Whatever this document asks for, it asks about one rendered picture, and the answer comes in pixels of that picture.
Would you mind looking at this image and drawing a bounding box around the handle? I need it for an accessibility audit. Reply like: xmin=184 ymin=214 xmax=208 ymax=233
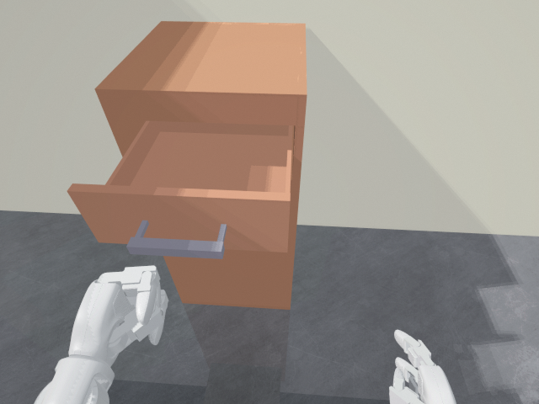
xmin=126 ymin=221 xmax=227 ymax=259

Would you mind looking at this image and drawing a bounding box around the left robot forearm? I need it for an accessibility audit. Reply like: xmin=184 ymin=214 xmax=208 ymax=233
xmin=34 ymin=355 xmax=115 ymax=404

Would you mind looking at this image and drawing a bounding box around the right robot hand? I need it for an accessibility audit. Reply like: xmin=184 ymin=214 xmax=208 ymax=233
xmin=389 ymin=330 xmax=456 ymax=404

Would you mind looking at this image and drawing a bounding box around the left robot hand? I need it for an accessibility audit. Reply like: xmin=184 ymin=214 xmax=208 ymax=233
xmin=68 ymin=265 xmax=168 ymax=367

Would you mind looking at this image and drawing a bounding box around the cabinet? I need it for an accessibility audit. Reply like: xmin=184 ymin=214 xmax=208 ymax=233
xmin=95 ymin=21 xmax=307 ymax=310

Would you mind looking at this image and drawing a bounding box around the drawer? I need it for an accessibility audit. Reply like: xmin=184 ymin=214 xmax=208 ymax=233
xmin=67 ymin=121 xmax=293 ymax=253

